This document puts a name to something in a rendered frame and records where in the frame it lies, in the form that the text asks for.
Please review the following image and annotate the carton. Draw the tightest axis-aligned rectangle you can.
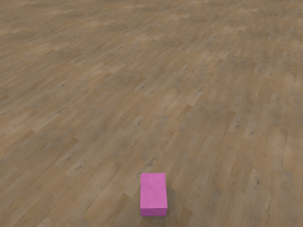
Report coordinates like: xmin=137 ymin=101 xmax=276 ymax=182
xmin=140 ymin=173 xmax=168 ymax=217

